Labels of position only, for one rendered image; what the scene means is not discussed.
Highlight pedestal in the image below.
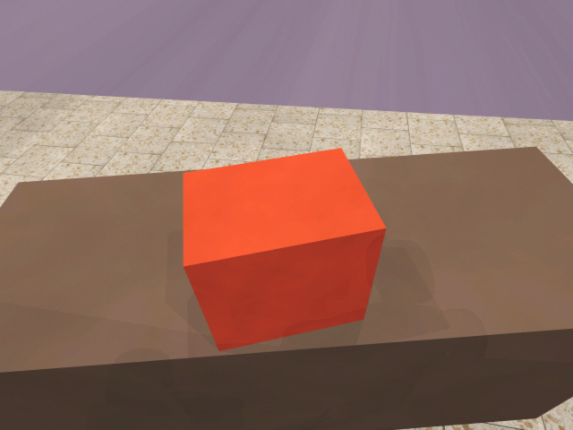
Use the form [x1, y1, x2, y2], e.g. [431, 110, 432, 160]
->
[0, 147, 573, 430]

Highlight carton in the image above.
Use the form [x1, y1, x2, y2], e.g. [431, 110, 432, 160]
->
[184, 148, 386, 351]

